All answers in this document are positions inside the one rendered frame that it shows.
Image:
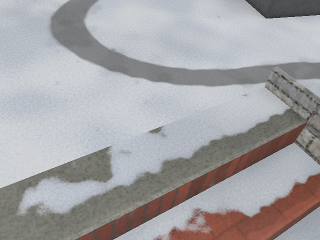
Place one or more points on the stairs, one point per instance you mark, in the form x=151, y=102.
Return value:
x=269, y=193

